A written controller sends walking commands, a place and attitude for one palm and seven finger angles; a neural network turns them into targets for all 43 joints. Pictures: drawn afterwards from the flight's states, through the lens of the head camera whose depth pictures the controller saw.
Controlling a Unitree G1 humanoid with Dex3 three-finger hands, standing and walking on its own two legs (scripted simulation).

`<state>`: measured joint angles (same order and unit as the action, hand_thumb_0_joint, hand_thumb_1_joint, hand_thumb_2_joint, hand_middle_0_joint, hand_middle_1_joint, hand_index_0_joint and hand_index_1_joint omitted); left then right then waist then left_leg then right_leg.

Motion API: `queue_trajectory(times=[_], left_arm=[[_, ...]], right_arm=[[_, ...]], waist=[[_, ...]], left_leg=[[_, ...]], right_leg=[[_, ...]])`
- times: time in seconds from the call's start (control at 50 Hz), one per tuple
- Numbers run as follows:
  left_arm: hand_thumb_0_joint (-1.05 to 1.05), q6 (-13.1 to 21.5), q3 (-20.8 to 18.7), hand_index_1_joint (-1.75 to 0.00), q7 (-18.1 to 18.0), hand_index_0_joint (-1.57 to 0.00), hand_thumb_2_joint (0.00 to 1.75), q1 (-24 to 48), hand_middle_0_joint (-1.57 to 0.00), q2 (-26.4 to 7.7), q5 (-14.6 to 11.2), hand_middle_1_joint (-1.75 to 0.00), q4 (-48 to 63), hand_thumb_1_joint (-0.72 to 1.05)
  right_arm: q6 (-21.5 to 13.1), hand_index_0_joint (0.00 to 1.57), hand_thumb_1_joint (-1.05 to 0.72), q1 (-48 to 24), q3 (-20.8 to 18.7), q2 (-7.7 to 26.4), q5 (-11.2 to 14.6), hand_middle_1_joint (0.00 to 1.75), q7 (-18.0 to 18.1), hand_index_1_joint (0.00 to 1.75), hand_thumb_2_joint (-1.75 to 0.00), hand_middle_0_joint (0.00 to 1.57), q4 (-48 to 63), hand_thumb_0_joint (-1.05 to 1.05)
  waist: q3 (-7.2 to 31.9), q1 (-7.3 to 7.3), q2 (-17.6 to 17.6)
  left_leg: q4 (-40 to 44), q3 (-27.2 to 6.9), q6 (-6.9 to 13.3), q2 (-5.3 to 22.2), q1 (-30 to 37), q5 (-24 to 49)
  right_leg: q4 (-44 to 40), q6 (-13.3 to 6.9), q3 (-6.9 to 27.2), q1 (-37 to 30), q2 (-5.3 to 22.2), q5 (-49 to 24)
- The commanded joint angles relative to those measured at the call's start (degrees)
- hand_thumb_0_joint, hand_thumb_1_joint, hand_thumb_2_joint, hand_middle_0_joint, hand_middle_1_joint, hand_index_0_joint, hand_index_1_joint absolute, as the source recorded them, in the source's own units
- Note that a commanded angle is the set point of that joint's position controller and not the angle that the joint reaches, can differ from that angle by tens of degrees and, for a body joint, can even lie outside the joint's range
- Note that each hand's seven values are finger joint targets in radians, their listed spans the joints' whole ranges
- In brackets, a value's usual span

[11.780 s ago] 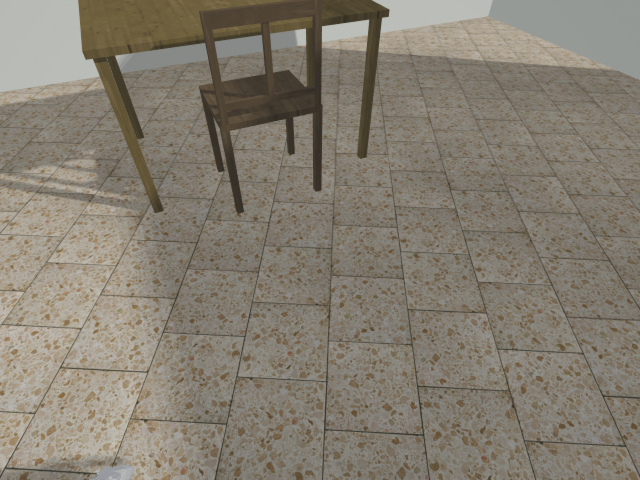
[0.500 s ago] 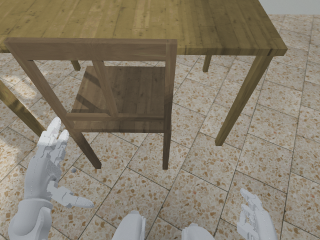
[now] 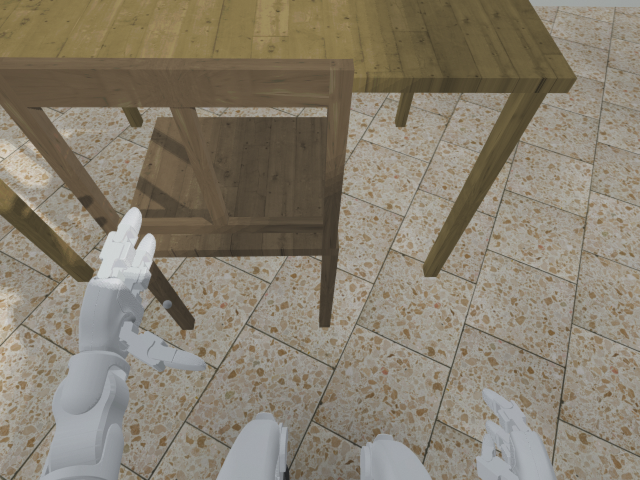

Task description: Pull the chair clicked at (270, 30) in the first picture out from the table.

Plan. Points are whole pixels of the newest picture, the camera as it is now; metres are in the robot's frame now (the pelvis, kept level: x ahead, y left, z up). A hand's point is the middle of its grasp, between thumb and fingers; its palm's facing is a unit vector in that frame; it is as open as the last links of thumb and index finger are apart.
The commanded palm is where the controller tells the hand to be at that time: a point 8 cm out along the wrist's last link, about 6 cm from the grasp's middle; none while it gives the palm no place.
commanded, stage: aim the fingers beside a spindle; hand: left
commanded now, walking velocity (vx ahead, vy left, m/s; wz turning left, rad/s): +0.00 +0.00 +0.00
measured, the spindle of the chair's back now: (204, 172) +0.54 +0.21 +0.01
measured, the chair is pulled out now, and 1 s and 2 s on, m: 0.00 0.00 0.00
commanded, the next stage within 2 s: none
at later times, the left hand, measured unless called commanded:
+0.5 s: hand (188, 269) +0.36 +0.19 +0.03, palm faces +0.10 -0.99 -0.05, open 16.9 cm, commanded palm +0.33 +0.24 +0.02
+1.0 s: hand (208, 252) +0.40 +0.18 +0.01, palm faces +0.09 -1.00 -0.03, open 16.9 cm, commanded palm +0.36 +0.24 +0.01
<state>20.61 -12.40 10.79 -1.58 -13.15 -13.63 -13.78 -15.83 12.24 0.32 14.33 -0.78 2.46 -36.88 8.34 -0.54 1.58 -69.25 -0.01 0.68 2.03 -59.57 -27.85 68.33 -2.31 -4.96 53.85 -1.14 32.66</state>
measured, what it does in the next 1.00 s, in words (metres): stands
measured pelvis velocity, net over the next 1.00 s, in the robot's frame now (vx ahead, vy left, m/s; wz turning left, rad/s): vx -0.01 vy -0.01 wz -0.02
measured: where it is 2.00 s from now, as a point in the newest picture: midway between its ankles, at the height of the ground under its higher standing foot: outside the picture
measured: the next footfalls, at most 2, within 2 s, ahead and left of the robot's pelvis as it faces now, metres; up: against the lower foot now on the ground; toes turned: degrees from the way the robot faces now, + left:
none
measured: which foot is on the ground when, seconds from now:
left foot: down 0.00-1.00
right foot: down 0.00-1.00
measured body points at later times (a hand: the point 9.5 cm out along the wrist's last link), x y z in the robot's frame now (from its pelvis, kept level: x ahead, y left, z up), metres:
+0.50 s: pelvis -0.01 +0.00 -0.01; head +0.09 +0.01 +0.43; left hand +0.35 +0.24 +0.03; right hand +0.15 -0.25 -0.12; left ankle +0.05 +0.11 -0.64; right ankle +0.00 -0.10 -0.64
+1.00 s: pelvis -0.01 -0.01 -0.02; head +0.11 -0.01 +0.41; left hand +0.38 +0.23 +0.01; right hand +0.10 -0.27 -0.14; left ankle +0.05 +0.11 -0.64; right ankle +0.00 -0.10 -0.64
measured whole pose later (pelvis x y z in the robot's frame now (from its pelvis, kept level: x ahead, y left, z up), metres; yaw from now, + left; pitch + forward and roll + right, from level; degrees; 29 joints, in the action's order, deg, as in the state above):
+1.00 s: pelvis -0.01 -0.01 -0.02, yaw -1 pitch +23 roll -1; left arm 26.4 -16.9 7.7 21.9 -14.5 -9.2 -38.5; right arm -9.2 14.0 -0.6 14.5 -1.2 0.4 -39.1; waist 9.9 -3.1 1.5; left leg -74.4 0.8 0.3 2.8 -68.9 -28.8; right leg 74.6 -2.8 -4.0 64.2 -1.7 33.8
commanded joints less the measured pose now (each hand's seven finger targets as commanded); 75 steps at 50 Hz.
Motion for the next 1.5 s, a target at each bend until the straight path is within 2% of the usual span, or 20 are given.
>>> queue_trajectory(times=[0.0, 0.14, 0.26, 0.32, 0.34, 0.44, 0.62, 0.72, 0.8, 0.84, 0.9, 0.92, 1.0, 1.08, 1.12, 1.2, 1.28, 1.34, 1.4, 1.48], left_arm=[[0.00, 6.22, -4.55, -0.08, -1.63, -0.06, 0.30, 10.26, -0.06, -9.51, -0.28, -0.08, 13.38, -0.50], [0.00, 4.56, 0.87, -0.08, -1.56, -0.06, 0.30, 17.34, -0.06, -5.70, 1.69, -0.08, 6.49, -0.50], [0.00, 5.97, -3.96, -0.08, -3.81, -0.06, 0.30, 21.02, -0.06, -9.54, 2.06, -0.08, 6.02, -0.50], [0.00, 7.17, -3.53, -0.08, -4.81, -0.06, 0.30, 23.48, -0.06, -9.28, 3.02, -0.08, 4.36, -0.50], [0.00, 7.41, -2.24, -0.08, -4.88, -0.06, 0.30, 25.11, -0.06, -8.15, 3.18, -0.08, 3.30, -0.50], [0.00, 6.70, -1.84, -0.08, -3.52, -0.06, 0.30, 28.01, -0.06, -8.18, 3.08, -0.08, -4.67, -0.50], [0.00, 9.17, -6.13, -0.08, -3.20, -0.06, 0.30, 34.16, -0.06, -12.27, 2.56, -0.08, -5.44, -0.50], [0.00, 9.43, -5.67, -0.08, -3.56, -0.06, 0.30, 36.79, -0.06, -11.70, 3.61, -0.08, -12.79, -0.50], [0.00, 9.73, -4.68, -0.08, -2.95, -0.06, 0.30, 40.45, -0.06, -11.31, 3.67, -0.08, -13.00, -0.50], [0.00, 9.77, -5.08, -0.08, -2.83, -0.06, 0.30, 37.87, -0.06, -11.15, 3.39, -0.08, -12.84, -0.50], [0.00, 9.90, -8.59, -0.08, -3.40, -0.06, 0.30, 37.39, -0.06, -14.94, 3.48, -0.08, -12.85, -0.50], [0.00, 9.90, -7.58, -0.08, -3.50, -0.06, 0.30, 38.03, -0.06, -13.71, 3.58, -0.08, -12.52, -0.50], [0.00, 10.43, -10.33, -0.08, -3.87, -0.06, 0.30, 37.44, -0.06, -16.03, 3.43, -0.08, -12.66, -0.50], [0.00, 11.10, -6.05, -0.08, -2.87, -0.06, 0.30, 38.09, -0.06, -11.95, 3.52, -0.08, -11.51, -0.50], [0.00, 10.85, -3.43, -0.08, -2.29, -0.06, 0.30, 38.13, -0.06, -9.50, 3.41, -0.08, -12.59, -0.50], [0.00, 10.30, -1.56, -0.08, -2.11, -0.06, 0.30, 41.37, -0.06, -8.49, 3.56, -0.08, -14.61, -0.50], [0.00, 11.04, -4.56, -0.08, -4.32, -0.06, 0.30, 39.68, -0.06, -10.51, 4.17, -0.08, -12.05, -0.50], [0.00, 11.36, -8.82, -0.08, -6.00, -0.06, 0.30, 37.87, -0.06, -14.65, 4.70, -0.08, -11.43, -0.50], [0.00, 11.56, -10.25, -0.08, -6.39, -0.06, 0.30, 34.86, -0.06, -16.03, 5.20, -0.08, -10.19, -0.50], [0.00, 10.65, -4.89, -0.08, -4.38, -0.06, 0.30, 34.55, -0.06, -10.58, 4.39, -0.08, -11.99, -0.50]], right_arm=[[-2.47, 0.20, -0.90, -0.93, -3.24, 8.35, 0.17, 0.30, 0.32, 0.30, -0.90, 0.20, 7.26, 0.00], [-1.16, 0.20, -0.90, -0.02, -3.29, 8.68, 0.66, 0.30, 0.22, 0.30, -0.90, 0.20, 6.35, 0.00], [0.09, 0.20, -0.90, 0.09, -3.29, 8.46, 0.08, 0.30, 0.01, 0.30, -0.90, 0.20, 6.41, 0.00], [0.58, 0.20, -0.90, 0.01, -3.12, 8.23, -0.09, 0.30, -0.25, 0.30, -0.90, 0.20, 6.06, 0.00], [0.68, 0.20, -0.90, 0.03, -3.13, 8.16, -0.17, 0.30, -0.37, 0.30, -0.90, 0.20, 5.73, 0.00], [1.43, 0.20, -0.90, 1.11, -3.11, 8.64, 0.29, 0.30, -0.25, 0.30, -0.90, 0.20, 4.96, 0.00], [2.09, 0.20, -0.90, 2.80, -3.61, 8.70, -0.06, 0.30, -0.45, 0.30, -0.90, 0.20, 4.09, 0.00], [2.82, 0.20, -0.90, 3.35, -3.50, 8.66, 0.00, 0.30, -0.73, 0.30, -0.90, 0.20, 2.98, 0.00], [3.13, 0.20, -0.90, 4.22, -3.75, 9.03, 0.05, 0.30, -0.84, 0.30, -0.90, 0.20, 3.04, 0.00], [3.45, 0.20, -0.90, 4.33, -3.99, 8.98, 0.15, 0.30, -1.12, 0.30, -0.90, 0.20, 3.47, 0.00], [4.23, 0.20, -0.90, 4.89, -3.96, 9.32, 0.03, 0.30, -1.11, 0.30, -0.90, 0.20, 3.68, 0.00], [4.43, 0.20, -0.90, 4.59, -3.86, 8.85, 0.09, 0.30, -1.25, 0.30, -0.90, 0.20, 3.77, 0.00], [5.05, 0.20, -0.90, 4.39, -3.76, 8.81, 0.07, 0.30, -1.09, 0.30, -0.90, 0.20, 3.77, 0.00], [5.06, 0.20, -0.90, 4.19, -3.78, 8.65, 0.34, 0.30, -1.24, 0.30, -0.90, 0.20, 3.84, 0.00], [4.82, 0.20, -0.90, 4.49, -3.87, 8.74, 0.44, 0.30, -1.13, 0.30, -0.90, 0.20, 3.44, 0.00], [4.75, 0.20, -0.90, 4.72, -3.94, 9.43, 0.57, 0.30, -0.79, 0.30, -0.90, 0.20, 2.74, 0.00], [5.12, 0.20, -0.90, 4.33, -4.11, 9.19, 0.14, 0.30, -1.19, 0.30, -0.90, 0.20, 3.52, 0.00], [5.91, 0.20, -0.90, 4.09, -3.97, 9.05, -0.30, 0.30, -1.39, 0.30, -0.90, 0.20, 3.86, 0.00], [6.44, 0.20, -0.90, 3.82, -3.85, 8.80, -0.38, 0.30, -1.60, 0.30, -0.90, 0.20, 4.83, 0.00], [6.56, 0.20, -0.90, 3.42, -3.64, 8.58, 0.20, 0.30, -1.69, 0.30, -0.90, 0.20, 4.53, 0.00]], waist=[[20.46, 0.68, 3.07], [17.07, -1.77, 1.56], [21.40, 0.01, 1.38], [21.68, -0.23, 3.08], [20.98, -1.17, 2.89], [19.25, -2.24, -0.91], [26.18, -1.23, 1.89], [21.97, -2.64, -0.13], [25.30, -3.04, 1.56], [26.67, -2.08, 1.52], [27.86, -1.43, -0.15], [27.51, -1.79, 0.30], [26.32, -1.72, -1.08], [24.99, -2.42, 1.54], [24.06, -3.33, 0.75], [21.88, -4.42, 0.85], [26.07, -1.98, 3.26], [27.89, -1.18, 2.19], [29.31, -0.43, 2.14], [24.06, -2.44, 1.20]], left_leg=[[8.38, -3.25, 0.03, -1.70, 17.76, 14.67], [8.32, -4.13, -0.11, -1.19, 16.73, 9.86], [7.53, -3.73, -0.36, -1.58, 17.11, 13.25], [7.18, -3.81, -0.47, -1.51, 17.45, 12.85], [6.88, -3.73, -0.34, -1.51, 17.25, 11.96], [5.72, -2.99, 0.17, -1.70, 11.97, 8.74], [3.48, -2.31, 0.08, -1.87, 13.45, 14.53], [2.54, -1.87, 0.34, -1.90, 8.25, 10.57], [1.95, -2.08, 0.37, -1.82, 9.61, 11.53], [2.13, -1.89, 0.19, -1.86, 11.08, 12.98], [2.08, -1.86, 0.36, -1.90, 9.58, 13.89], [1.96, -1.51, 0.44, -2.00, 9.33, 13.97], [1.55, -1.03, 0.72, -2.01, 6.77, 12.64], [2.57, -1.45, 0.37, -1.81, 9.64, 11.39], [2.52, -1.90, 0.39, -1.61, 10.59, 11.38], [2.84, -3.03, 0.36, -1.49, 11.06, 8.80], [3.42, -3.19, -0.14, -1.68, 14.18, 12.09], [3.04, -2.66, -0.06, -1.85, 13.62, 14.31], [2.93, -2.17, 0.00, -1.93, 12.93, 16.03], [3.44, -2.02, 0.06, -1.70, 12.00, 13.03]], right_leg=[[-8.71, 0.78, 3.51, -5.61, -0.96, -16.83], [-8.90, 0.91, 2.77, -0.23, -0.89, -12.35], [-7.62, 0.70, 3.06, -2.41, -0.91, -15.39], [-7.03, 0.62, 3.10, -0.64, -1.02, -14.63], [-7.32, 0.75, 3.20, 0.13, -1.02, -14.12], [-8.06, 0.89, 4.25, -0.47, -0.89, -12.62], [-6.12, 0.95, 5.35, -2.21, -0.80, -18.72], [-6.26, 1.20, 6.08, -0.19, -0.74, -15.57], [-5.36, 0.98, 5.99, 0.47, -0.78, -16.24], [-5.53, 0.97, 5.90, -0.48, -0.81, -17.74], [-4.96, 1.03, 6.09, -2.71, -1.06, -19.11], [-5.24, 1.23, 6.42, -2.94, -0.85, -19.75], [-5.66, 1.46, 7.53, -4.25, -0.91, -18.97], [-6.00, 1.16, 6.30, -1.30, -1.10, -16.78], [-6.14, 1.14, 5.79, 0.28, -1.18, -16.49], [-6.21, 0.94, 4.83, 4.49, -1.20, -12.62], [-5.05, 0.62, 4.12, 3.29, -1.08, -14.88], [-4.73, 0.82, 4.64, 0.54, -1.23, -17.75], [-4.17, 0.77, 4.99, -2.27, -1.48, -20.35], [-5.76, 0.86, 4.87, -0.44, -1.54, -18.08]])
